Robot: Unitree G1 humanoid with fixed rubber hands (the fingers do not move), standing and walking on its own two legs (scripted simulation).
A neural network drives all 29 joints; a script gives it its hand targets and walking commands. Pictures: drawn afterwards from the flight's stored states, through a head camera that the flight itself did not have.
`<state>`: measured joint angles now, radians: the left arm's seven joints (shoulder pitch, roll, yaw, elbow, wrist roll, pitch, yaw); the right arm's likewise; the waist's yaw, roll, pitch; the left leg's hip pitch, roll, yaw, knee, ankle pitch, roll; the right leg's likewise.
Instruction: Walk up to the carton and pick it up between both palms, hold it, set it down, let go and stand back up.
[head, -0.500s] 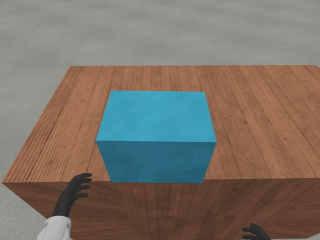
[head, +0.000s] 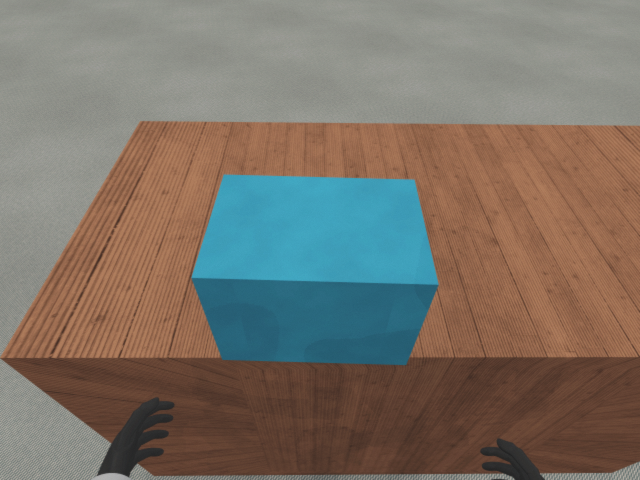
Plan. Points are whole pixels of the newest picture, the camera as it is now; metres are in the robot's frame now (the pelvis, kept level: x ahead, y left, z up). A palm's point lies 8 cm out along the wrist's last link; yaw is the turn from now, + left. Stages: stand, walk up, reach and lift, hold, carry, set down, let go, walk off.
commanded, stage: stand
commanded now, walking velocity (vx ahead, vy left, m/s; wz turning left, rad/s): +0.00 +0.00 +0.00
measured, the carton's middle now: (316, 271) +0.39 +0.01 +0.05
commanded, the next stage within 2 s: none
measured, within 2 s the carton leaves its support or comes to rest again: neither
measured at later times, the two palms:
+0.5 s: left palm out of the picture +0.10 +0.27 -0.10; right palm (513, 477) +0.15 -0.23 -0.08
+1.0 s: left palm out of the picture +0.09 +0.29 -0.11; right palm out of the picture +0.14 -0.22 -0.08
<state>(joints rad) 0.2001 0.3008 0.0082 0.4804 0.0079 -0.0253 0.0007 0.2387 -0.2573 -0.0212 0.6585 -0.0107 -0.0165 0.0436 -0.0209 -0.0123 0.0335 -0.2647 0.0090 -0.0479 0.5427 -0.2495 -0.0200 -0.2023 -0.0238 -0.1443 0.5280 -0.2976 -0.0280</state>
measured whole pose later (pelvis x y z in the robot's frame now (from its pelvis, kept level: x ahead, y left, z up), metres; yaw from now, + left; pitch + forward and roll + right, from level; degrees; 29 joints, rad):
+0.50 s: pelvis +0.01 +0.01 +0.00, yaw +1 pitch -1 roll -1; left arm 0.29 0.29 0.00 0.67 0.01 0.00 -0.01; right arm 0.22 -0.26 0.00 0.64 -0.01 -0.01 0.01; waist 0.02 -0.01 0.05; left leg -0.27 -0.01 -0.05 0.56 -0.27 0.00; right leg -0.18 -0.04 -0.15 0.51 -0.30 -0.01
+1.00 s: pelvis +0.01 +0.03 +0.00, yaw +1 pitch -1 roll -1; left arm 0.30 0.29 0.00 0.71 0.01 0.00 -0.01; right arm 0.25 -0.26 0.00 0.66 0.00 -0.01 0.01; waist 0.01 -0.02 0.04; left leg -0.25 -0.04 -0.04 0.53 -0.26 0.03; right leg -0.17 -0.07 -0.14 0.50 -0.29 0.02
